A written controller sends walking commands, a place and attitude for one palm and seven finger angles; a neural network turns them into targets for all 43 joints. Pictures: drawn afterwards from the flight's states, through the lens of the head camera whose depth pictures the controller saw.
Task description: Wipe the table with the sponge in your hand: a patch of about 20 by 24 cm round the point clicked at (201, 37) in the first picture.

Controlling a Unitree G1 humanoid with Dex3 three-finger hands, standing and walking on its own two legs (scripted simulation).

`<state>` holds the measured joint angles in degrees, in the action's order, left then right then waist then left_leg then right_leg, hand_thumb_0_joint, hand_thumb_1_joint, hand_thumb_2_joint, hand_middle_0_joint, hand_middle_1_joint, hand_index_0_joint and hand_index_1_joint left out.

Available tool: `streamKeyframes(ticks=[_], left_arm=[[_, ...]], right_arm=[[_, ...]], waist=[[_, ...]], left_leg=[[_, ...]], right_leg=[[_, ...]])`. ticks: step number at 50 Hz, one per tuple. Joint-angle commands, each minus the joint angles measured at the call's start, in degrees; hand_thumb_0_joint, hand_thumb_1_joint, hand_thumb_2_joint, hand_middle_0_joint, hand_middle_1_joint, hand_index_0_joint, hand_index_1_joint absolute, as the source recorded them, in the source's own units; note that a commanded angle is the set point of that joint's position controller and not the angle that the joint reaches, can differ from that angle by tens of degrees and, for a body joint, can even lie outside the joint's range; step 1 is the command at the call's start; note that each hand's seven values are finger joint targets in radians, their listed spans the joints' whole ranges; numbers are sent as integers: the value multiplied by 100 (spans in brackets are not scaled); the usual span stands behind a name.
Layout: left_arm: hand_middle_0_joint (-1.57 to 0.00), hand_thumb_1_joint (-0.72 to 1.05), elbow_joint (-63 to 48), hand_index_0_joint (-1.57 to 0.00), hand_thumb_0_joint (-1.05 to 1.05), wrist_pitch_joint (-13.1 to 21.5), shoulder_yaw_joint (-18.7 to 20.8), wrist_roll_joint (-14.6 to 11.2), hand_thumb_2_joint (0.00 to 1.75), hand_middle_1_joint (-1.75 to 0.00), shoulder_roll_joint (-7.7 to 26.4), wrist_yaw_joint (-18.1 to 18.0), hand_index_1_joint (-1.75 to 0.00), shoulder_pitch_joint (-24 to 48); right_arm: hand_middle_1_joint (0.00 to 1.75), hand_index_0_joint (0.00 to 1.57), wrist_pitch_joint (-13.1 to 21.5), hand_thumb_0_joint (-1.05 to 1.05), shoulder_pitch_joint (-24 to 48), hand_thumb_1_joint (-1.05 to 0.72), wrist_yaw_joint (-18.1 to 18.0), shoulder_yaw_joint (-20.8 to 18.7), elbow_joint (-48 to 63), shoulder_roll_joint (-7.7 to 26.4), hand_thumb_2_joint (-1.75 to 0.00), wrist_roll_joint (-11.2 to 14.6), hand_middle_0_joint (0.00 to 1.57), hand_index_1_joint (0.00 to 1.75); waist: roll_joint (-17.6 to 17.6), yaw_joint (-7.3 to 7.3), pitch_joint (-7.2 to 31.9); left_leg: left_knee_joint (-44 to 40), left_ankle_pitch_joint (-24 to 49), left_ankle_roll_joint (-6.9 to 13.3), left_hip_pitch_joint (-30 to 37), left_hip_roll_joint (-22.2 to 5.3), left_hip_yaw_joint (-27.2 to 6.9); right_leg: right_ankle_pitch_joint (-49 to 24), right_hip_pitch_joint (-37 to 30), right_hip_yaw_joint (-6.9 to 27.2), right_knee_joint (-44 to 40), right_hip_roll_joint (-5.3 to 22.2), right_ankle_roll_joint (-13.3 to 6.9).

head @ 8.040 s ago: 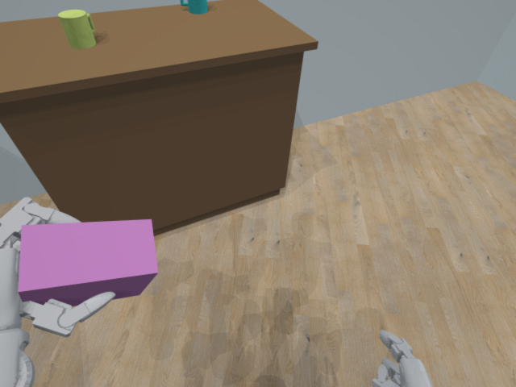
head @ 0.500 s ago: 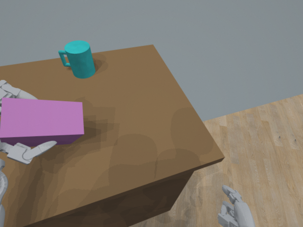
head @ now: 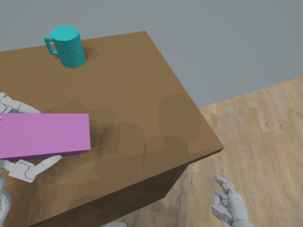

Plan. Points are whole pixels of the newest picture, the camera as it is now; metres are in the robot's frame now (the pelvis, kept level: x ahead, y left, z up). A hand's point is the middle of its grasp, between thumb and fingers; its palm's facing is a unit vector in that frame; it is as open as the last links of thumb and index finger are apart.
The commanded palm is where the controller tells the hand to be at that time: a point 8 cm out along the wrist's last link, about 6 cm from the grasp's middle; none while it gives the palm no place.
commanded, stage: shuffle to correct the standing spot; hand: left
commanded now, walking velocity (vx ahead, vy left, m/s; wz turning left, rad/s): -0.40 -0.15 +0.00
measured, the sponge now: (60, 137) +0.24 +0.22 +0.14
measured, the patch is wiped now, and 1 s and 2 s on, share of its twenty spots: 0.00 0.00 0.00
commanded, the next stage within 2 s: come to a stop and stand still in 0.34 s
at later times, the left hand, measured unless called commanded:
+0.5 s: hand (33, 173) +0.17 +0.22 +0.16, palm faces +0.34 -0.84 -0.43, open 10.7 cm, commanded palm +0.09 +0.25 +0.18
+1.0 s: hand (25, 215) +0.11 +0.21 +0.16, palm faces +0.39 -0.83 -0.41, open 10.7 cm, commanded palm +0.05 +0.24 +0.18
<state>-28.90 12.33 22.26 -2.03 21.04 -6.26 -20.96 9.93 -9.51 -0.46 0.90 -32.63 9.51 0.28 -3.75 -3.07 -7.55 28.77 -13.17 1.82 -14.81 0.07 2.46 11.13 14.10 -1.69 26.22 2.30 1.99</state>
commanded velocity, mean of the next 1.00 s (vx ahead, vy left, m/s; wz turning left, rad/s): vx -0.11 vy -0.03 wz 0.00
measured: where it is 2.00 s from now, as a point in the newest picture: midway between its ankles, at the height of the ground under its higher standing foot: outside the picture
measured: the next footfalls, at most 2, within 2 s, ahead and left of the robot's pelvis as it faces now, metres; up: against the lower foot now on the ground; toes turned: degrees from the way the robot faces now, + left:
left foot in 0.36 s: -0.05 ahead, +0.04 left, +0.00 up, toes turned +0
right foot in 0.66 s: -0.05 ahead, -0.16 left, +0.00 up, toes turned +2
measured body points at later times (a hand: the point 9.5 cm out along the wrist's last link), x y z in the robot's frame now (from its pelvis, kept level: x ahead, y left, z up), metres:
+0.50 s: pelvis -0.07 -0.03 +0.00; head +0.03 +0.02 +0.44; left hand +0.14 +0.26 +0.19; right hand +0.11 -0.25 -0.08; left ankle -0.04 +0.07 -0.74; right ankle -0.05 -0.15 -0.67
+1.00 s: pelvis -0.10 -0.04 -0.01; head -0.08 -0.01 +0.44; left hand +0.09 +0.25 +0.19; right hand +0.05 -0.28 -0.08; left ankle -0.09 +0.04 -0.74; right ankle -0.09 -0.17 -0.73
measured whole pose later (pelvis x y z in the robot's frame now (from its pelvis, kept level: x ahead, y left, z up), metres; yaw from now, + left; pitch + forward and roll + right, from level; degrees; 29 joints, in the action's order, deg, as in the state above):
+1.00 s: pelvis -0.10 -0.04 -0.01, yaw +2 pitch -2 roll -1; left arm -31.3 12.3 22.7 -0.5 22.4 -6.3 -25.1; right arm 9.4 -14.1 -0.2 -1.5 -34.3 10.7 0.5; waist -3.0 0.8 -4.9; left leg 33.6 -16.5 3.7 -15.4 2.7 -0.2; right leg 20.7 14.3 -2.5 33.2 0.1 -0.7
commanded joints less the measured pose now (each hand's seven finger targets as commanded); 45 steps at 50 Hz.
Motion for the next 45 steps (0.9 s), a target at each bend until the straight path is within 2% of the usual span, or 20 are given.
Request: streamKeyframes(ticks=[1, 6, 8, 12, 13, 14, 17, 19, 20, 21, 24, 29, 32, 34, 35, 36, 38, 41, 44, 45], left_arm=[[-120, 10, -1698, -120, 0, 433, 533, -45, 130, -160, 966, -24, -160, 247], [-120, 10, -1814, -120, 0, 428, 735, -136, 130, -160, 1001, 55, -160, 17], [-120, 10, -1776, -120, 0, 405, 823, -197, 130, -160, 1004, 60, -160, -172], [-120, 10, -1931, -120, 0, 420, 821, -254, 130, -160, 1142, 15, -160, -105], [-120, 10, -1881, -120, 0, 397, 945, -255, 130, -160, 1212, -70, -160, -238], [-120, 10, -1968, -120, 0, 381, 726, -255, 130, -160, 1001, -77, -160, -260], [-120, 10, -1960, -120, 0, 441, 955, -246, 130, -160, 1125, -120, -160, -341], [-120, 10, -2112, -120, 0, 587, 937, -232, 130, -160, 1154, -63, -160, -406], [-120, 10, -2178, -120, 0, 621, 1071, -159, 130, -160, 1356, -8, -160, -367], [-120, 10, -2324, -120, 0, 688, 1041, -156, 130, -160, 1245, 53, -160, -336], [-120, 10, -2324, -120, 0, 644, 828, -115, 130, -160, 898, 26, -160, -945], [-120, 10, -2254, -120, 0, 304, 921, -133, 130, -160, 1121, -111, -160, -913], [-120, 10, -1499, -120, 0, 270, 1171, -48, 130, -160, 1424, -151, -160, -597], [-120, 10, -1282, -120, 0, 328, 1267, -53, 130, -160, 1631, -178, -160, -369], [-120, 10, -1023, -120, 0, 198, 941, -140, 130, -160, 1208, -120, -160, -369], [-120, 10, -1123, -120, 0, 157, 706, -134, 130, -160, 1043, -85, -160, -274], [-120, 10, -1393, -120, 0, 155, 797, -59, 130, -160, 1180, -160, -160, -186], [-120, 10, -1660, -120, 0, 322, 615, 27, 130, -160, 1057, -210, -160, -38], [-120, 10, -1841, -120, 0, 445, 595, 81, 130, -160, 1117, -195, -160, 130], [-120, 10, -1842, -120, 0, 478, 676, 138, 130, -160, 1201, -170, -160, 196]], right_arm=[[30, 20, 250, 0, 362, -90, -7, -415, 927, 832, -90, 18, 20, 30], [30, 20, 177, 0, 407, -90, 18, -449, 1001, 785, -90, 4, 20, 30], [30, 20, 170, 0, 436, -90, 12, -433, 1016, 731, -90, 36, 20, 30], [30, 20, 148, 0, 232, -90, -101, -459, 838, 569, -90, -18, 20, 30], [30, 20, 142, 0, 416, -90, -122, -402, 728, 505, -90, 6, 20, 30], [30, 20, 96, 0, 374, -90, -132, -342, 684, 457, -90, -79, 20, 30], [30, 20, 143, 0, 239, -90, -284, -404, 545, 578, -90, -100, 20, 30], [30, 20, 164, 0, 309, -90, -292, -520, 679, 728, -90, -77, 20, 30], [30, 20, 225, 0, 176, -90, -286, -573, 676, 623, -90, -247, 20, 30], [30, 20, 283, 0, 57, -90, -221, -635, 575, 639, -90, -307, 20, 30], [30, 20, 242, 0, 76, -90, 23, -753, 651, 871, -90, -126, 20, 30], [30, 20, 120, 0, 139, -90, 4, -549, 948, 900, -90, 58, 20, 30], [30, 20, 24, 0, 95, -90, -97, -478, 798, 882, -90, 51, 20, 30], [30, 20, -61, 0, 52, -90, -89, -377, 739, 773, -90, 27, 20, 30], [30, 20, -28, 0, -71, -90, -114, -508, 657, 849, -90, 135, 20, 30], [30, 20, -45, 0, 6, -90, -96, -574, 673, 1000, -90, 140, 20, 30], [30, 20, -70, 0, 230, -90, -108, -432, 541, 843, -90, 136, 20, 30], [30, 20, 114, 0, 197, -90, -170, -455, 575, 835, -90, 66, 20, 30], [30, 20, 223, 0, 261, -90, -140, -449, 646, 835, -90, 8, 20, 30], [30, 20, 231, 0, 232, -90, -95, -484, 603, 841, -90, -41, 20, 30]], waist=[[1107, 44, 1522], [1082, 25, 1621], [691, 50, 1722], [-784, 124, 1677], [-680, 106, 1658], [-601, 125, 1623], [234, 272, 1480], [1791, 181, 1718], [1980, 281, 1687], [1619, 274, 1760], [1601, 161, 2068], [1817, 287, 1479], [695, 291, 1163], [-171, 385, 1124], [-1266, 326, 1074], [-1557, 346, 696], [-577, 441, 702], [592, 405, 908], [2540, 362, 936], [2391, 347, 789]], left_leg=[[-526, 2255, 48, -87, -1135, -769], [-137, 1971, 81, -450, -1241, -674], [283, 1474, -53, -412, -924, -426], [2117, -759, -290, -158, 136, -132], [2492, -840, -289, -83, 124, -312], [2199, -969, -265, -329, -26, -388], [-619, 437, -235, 78, -169, -281], [-1115, 3240, 456, 376, -1887, -1801], [-871, 4661, 673, 763, -2158, -2311], [-514, 5325, 672, 1315, -2165, -2130], [84, 4708, 624, 2201, -1704, -1262], [-235, 1428, 388, 377, -1318, -1179], [163, -1889, 85, -1131, -617, -680], [2160, -1593, -121, -974, 66, -96], [2834, -1323, -200, -774, 167, -295], [3090, -964, -174, -657, -24, -555], [2075, -998, -72, -153, -202, -609], [-550, -153, 28, 352, 0, -148], [-1294, 669, 410, 263, -1047, -2143], [-1258, 795, 497, 130, -1153, -2233]], right_leg=[[-659, -792, 32, 493, -58, -148], [-993, -830, 143, 591, 19, -214], [-1577, -668, 463, 337, 227, -374], [-851, 537, 1650, -1199, 1550, -1095], [-491, 827, 1951, -1398, 1714, -1317], [-507, 441, 1548, -1199, 1722, -1334], [-919, 243, 473, -49, 717, -603], [577, 708, 33, 2194, -196, -149], [1636, 1481, 296, 3300, -335, -159], [1849, 1994, 519, 3830, -392, -160], [1450, 2201, 340, 3442, -279, -220], [1235, 294, -167, 925, -178, -244], [481, -1238, -180, -451, -16, -232], [428, -440, 916, -1181, 1135, -768], [1568, 283, 1872, -1467, 1646, -1163], [2098, 906, 2068, -1549, 1818, -1378], [1832, 1167, 1332, -1053, 1606, -1199], [916, 279, 265, 281, 620, -613], [1671, 556, -135, 1991, -199, -240], [1705, 565, 23, 1991, -180, -292]])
